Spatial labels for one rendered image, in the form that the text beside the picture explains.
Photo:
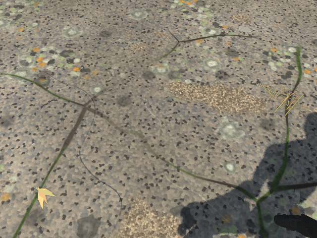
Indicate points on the robot right hand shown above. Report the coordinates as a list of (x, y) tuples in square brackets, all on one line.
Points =
[(304, 224)]

